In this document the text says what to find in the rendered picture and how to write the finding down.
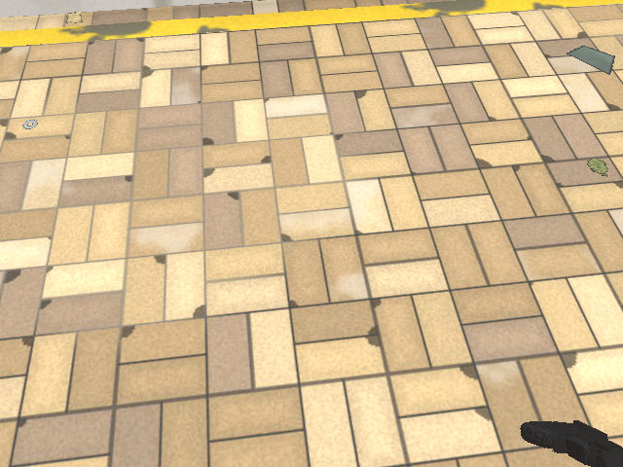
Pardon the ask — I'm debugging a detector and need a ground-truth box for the robot right hand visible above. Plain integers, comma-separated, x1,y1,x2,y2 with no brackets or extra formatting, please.
520,420,623,467

